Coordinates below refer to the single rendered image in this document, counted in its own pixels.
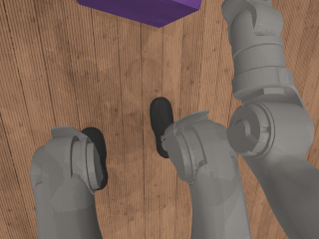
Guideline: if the robot left thigh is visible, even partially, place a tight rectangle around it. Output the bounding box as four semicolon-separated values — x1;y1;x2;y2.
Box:
33;135;103;239

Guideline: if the carton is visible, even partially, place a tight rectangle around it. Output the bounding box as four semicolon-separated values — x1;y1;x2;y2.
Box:
77;0;202;28

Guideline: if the robot right forearm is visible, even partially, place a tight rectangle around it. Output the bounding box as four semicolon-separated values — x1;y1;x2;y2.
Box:
221;0;308;113

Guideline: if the left robot foot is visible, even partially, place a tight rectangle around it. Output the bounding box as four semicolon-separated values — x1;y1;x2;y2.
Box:
81;126;109;191

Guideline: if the right robot upper arm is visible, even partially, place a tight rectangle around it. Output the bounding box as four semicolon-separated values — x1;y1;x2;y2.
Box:
226;101;319;239

